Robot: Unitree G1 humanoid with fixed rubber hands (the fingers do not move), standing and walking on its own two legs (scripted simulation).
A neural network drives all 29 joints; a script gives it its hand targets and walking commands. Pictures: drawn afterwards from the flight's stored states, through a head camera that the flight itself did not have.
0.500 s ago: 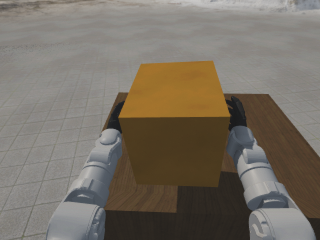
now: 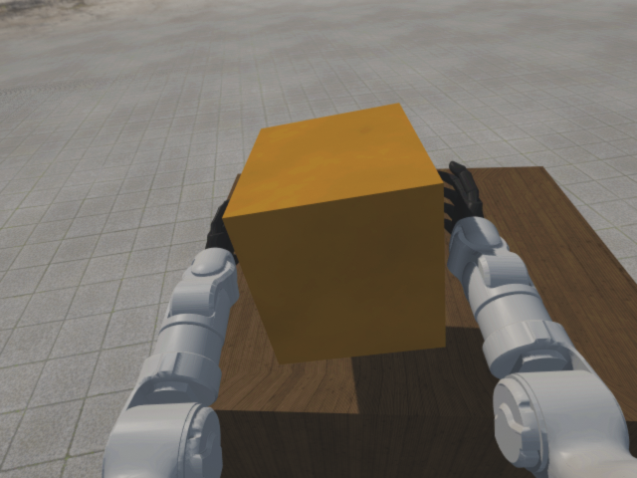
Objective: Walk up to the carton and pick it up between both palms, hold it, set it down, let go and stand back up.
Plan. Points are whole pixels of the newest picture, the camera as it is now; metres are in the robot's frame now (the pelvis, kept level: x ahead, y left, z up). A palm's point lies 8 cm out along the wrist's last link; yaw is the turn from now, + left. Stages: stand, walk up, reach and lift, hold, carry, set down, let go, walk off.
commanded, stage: reach and lift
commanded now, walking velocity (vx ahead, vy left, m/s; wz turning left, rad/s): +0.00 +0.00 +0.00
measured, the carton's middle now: (342, 225) +0.46 -0.03 +0.12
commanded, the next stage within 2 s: hold in 0.68 s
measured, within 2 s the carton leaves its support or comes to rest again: neither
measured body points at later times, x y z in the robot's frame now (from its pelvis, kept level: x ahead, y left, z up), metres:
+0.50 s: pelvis +0.00 +0.01 +0.00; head -0.05 +0.01 +0.45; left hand +0.40 +0.16 +0.18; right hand +0.40 -0.16 +0.20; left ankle +0.05 +0.15 -0.74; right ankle +0.04 -0.13 -0.74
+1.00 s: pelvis +0.00 +0.01 +0.00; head -0.06 +0.01 +0.45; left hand +0.39 +0.16 +0.18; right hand +0.40 -0.16 +0.20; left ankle +0.05 +0.15 -0.74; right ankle +0.04 -0.13 -0.74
